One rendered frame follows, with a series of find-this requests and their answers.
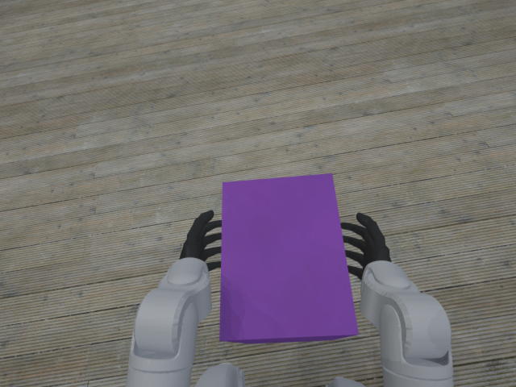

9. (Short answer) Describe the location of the robot right forearm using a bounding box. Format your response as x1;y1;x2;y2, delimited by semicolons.
360;260;454;387

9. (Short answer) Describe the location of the carton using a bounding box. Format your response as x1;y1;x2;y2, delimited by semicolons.
219;173;359;344

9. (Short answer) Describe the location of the left robot hand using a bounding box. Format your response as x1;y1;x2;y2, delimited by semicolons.
179;210;222;271

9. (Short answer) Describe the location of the robot left forearm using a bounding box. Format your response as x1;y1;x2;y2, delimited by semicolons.
126;257;212;387

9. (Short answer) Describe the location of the left robot thigh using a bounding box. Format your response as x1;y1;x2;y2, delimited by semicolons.
194;364;245;387

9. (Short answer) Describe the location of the right robot hand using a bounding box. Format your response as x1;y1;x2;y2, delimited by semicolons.
340;213;392;280

